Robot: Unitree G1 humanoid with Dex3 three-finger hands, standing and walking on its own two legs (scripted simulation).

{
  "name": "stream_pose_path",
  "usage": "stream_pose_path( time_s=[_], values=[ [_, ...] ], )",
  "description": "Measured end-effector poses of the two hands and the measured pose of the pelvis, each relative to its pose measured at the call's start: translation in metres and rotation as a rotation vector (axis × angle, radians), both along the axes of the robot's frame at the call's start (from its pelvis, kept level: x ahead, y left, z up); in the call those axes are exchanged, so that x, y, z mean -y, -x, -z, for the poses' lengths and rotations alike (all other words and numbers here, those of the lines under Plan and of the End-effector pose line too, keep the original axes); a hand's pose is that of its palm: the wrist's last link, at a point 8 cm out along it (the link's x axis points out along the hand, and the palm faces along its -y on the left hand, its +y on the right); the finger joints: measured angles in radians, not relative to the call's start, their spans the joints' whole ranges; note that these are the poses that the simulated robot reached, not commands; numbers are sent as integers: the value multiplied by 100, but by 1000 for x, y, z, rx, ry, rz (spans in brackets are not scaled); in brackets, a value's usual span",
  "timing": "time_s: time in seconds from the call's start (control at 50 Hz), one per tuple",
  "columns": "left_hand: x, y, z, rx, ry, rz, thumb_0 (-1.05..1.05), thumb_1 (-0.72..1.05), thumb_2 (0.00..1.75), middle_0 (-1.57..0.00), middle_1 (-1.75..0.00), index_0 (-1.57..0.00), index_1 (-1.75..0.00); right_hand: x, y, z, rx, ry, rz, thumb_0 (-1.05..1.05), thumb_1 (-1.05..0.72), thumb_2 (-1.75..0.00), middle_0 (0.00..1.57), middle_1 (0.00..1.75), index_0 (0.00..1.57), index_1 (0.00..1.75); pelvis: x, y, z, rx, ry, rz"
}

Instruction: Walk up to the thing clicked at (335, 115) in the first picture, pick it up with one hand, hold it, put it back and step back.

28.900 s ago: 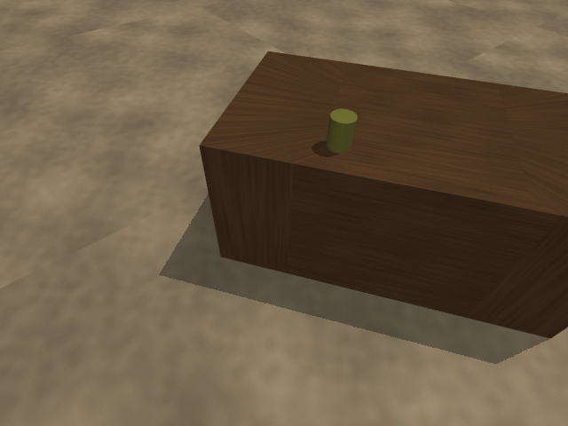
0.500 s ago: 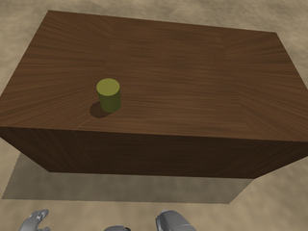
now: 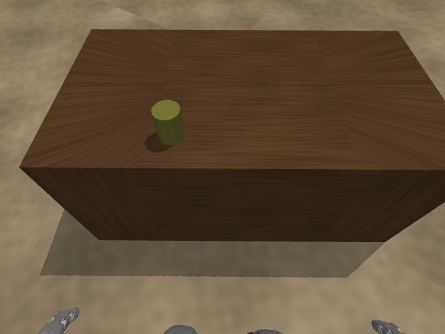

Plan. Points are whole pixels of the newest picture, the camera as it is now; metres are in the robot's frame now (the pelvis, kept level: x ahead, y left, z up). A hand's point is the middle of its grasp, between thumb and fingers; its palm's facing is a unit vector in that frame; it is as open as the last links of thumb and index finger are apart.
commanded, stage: step back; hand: left
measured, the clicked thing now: (168, 123) +0.67 +0.17 -0.11
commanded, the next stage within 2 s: none
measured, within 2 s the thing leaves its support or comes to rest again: neither
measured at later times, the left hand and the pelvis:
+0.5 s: hand out of the picture -0.07 +0.25 -0.16, palm faces -0.05 -0.91 -0.41, open 7.4 cm; pelvis -0.15 -0.02 -0.02, yaw -1 degrees
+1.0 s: hand out of the picture -0.20 +0.23 -0.15, palm faces +0.01 -0.94 -0.35, open 7.4 cm; pelvis -0.31 -0.03 +0.00, yaw +0 degrees
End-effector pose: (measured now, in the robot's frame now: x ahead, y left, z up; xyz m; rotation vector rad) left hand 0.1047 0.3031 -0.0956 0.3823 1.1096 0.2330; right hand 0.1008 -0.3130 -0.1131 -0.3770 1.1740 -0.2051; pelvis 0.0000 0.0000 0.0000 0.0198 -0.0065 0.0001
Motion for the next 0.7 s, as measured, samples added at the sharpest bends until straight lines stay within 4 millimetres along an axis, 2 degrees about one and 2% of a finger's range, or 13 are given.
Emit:
stream_pose_path(
  time_s=[0.1, 0.16, 0.24, 0.36, 0.46, 0.52, 0.58, 0.7],
  values=[
    [-14, 16, 19, 52, 34, -7, 0, 91, 89, -21, -30, -20, -30, -11, 35, 2, -28, 44, -28, 1, -90, -90, 20, 30, 20, 30, -10, 33, 12, 32, -12, -33],
    [-16, 37, 25, 23, 55, -25, 0, 91, 89, -21, -30, -20, -29, -21, 57, -7, -27, 32, -37, 1, -90, -90, 21, 30, 20, 30, -13, 48, 8, 41, 0, -28],
    [-14, 68, 21, -11, 73, -34, 0, 91, 89, -21, -30, -20, -29, -23, 77, -20, -16, 35, -35, 1, -90, -90, 21, 30, 21, 30, -11, 66, -2, 24, 41, -20],
    [-13, 119, 22, -68, 41, -25, 0, 91, 89, -21, -30, -20, -29, -10, 93, -21, 62, 39, -34, 1, -90, -90, 21, 30, 21, 30, 0, 103, 2, 14, 33, 22],
    [2, 161, 26, -101, -2, 0, 0, 91, 89, -20, -30, -20, -29, 15, 115, -1, 118, 21, -17, 1, -90, -90, 21, 30, 21, 30, 15, 141, 17, 37, 36, 55],
    [16, 189, 17, -104, 4, -2, 0, 91, 89, -21, -30, -20, -29, 23, 138, 6, 102, -1, 13, 1, -90, -90, 21, 30, 21, 30, 22, 159, 14, 48, 50, 29],
    [22, 211, 5, -102, 1, -11, 1, 91, 89, -21, -30, -20, -30, 24, 165, 4, 72, -24, 28, 1, -90, -90, 21, 30, 20, 30, 25, 173, 5, 38, -10, 51],
    [18, 225, -3, -37, -25, -3, 1, 90, 89, -21, -30, -20, -30, 24, 223, 6, -1, -9, 14, 1, -90, -90, 21, 30, 20, 30, 24, 208, 3, 9, -7, 11]
  ],
)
